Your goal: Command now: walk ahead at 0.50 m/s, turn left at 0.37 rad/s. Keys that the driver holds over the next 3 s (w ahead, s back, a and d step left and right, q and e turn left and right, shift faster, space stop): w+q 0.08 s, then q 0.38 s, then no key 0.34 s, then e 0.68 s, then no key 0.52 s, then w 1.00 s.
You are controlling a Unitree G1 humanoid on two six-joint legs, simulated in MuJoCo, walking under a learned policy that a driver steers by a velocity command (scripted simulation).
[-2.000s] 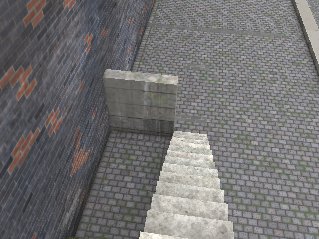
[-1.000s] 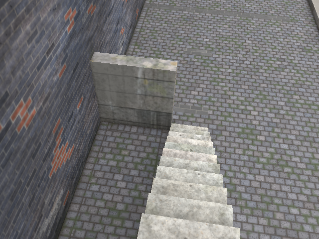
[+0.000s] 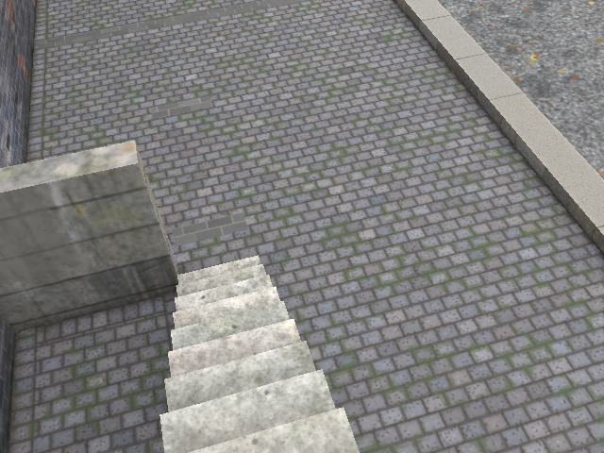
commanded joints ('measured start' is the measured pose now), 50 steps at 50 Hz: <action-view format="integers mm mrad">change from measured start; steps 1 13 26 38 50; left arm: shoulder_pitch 178 -127 8 468 265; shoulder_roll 132 79 284 104 111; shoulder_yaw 38 -24 101 91 15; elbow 97 122 29 280 86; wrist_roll -12 0 45 64 80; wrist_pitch -41 -20 91 44 15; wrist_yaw -12 -15 -11 -101 -59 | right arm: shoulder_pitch -94 -90 -312 -237 -601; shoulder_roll -153 -125 -222 -8 -120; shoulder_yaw -37 -104 -23 108 49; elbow -115 -176 -357 -304 -507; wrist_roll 17 73 -19 65 -3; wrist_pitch -29 72 13 19 115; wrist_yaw -34 -19 -7 -99 -84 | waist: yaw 102 -41 101 202 179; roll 6 -96 33 -98 16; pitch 50 -79 -61 175 -26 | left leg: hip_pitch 41 441 142 -358 -320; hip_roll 151 146 329 -15 158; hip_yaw -363 40 -456 20 21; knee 87 -60 -161 759 46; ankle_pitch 462 1120 1132 253 439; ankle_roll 181 -163 128 32 -104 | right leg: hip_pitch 38 -201 -293 662 470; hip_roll -20 -198 4 -142 -95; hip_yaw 41 -128 33 31 252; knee -453 -183 -110 -1090 -721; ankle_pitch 281 -342 278 971 588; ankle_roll -15 -58 -8 -55 -253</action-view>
